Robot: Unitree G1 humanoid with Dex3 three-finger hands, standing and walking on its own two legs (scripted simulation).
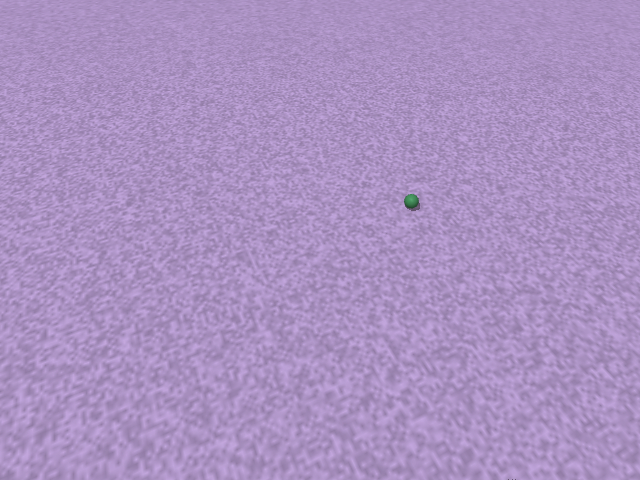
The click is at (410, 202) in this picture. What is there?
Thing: free ball
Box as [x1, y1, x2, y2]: [404, 194, 418, 207]
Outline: 409,194 405,197 404,203 408,207 414,207 417,204 418,199 415,195
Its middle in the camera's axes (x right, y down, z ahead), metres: +0.40 -0.16 +1.77
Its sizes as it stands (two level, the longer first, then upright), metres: 0.065 0.065 0.065
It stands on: the floor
